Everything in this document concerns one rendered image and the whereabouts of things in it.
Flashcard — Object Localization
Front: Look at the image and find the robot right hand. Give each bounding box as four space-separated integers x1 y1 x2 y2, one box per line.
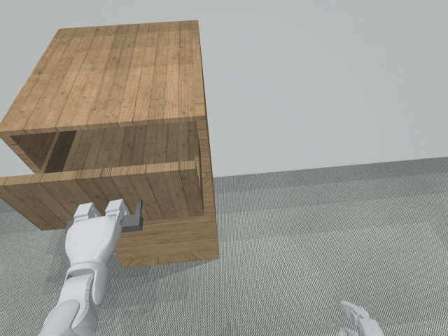
339 301 385 336

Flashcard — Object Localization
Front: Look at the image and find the cabinet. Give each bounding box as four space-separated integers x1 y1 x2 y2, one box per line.
0 20 220 268

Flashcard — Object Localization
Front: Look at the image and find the robot left forearm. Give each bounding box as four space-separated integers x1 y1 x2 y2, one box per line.
38 262 109 336

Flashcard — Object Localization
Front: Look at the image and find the robot left hand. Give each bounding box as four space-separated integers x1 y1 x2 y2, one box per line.
65 199 130 266

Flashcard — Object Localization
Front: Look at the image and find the handle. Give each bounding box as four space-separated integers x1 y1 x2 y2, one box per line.
65 199 144 233

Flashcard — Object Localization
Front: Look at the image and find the drawer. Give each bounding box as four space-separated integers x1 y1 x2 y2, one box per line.
0 121 204 231

